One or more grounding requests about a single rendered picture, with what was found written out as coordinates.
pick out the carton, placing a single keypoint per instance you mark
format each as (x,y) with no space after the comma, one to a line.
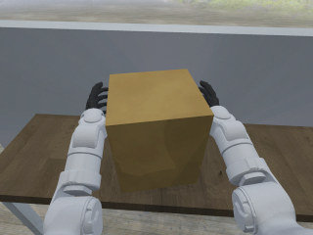
(158,124)

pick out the right robot forearm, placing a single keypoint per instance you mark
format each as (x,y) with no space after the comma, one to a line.
(244,167)

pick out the left robot hand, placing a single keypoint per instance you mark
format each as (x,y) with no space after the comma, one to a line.
(93,100)

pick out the table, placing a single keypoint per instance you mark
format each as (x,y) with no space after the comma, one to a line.
(30,168)

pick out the left robot forearm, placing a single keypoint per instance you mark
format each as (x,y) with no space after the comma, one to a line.
(82,171)

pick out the left robot upper arm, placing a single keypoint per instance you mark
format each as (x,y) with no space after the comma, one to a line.
(79,215)

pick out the right robot upper arm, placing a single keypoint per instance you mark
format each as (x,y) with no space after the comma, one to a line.
(265,209)

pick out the right robot hand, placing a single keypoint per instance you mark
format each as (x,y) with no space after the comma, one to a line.
(208,94)

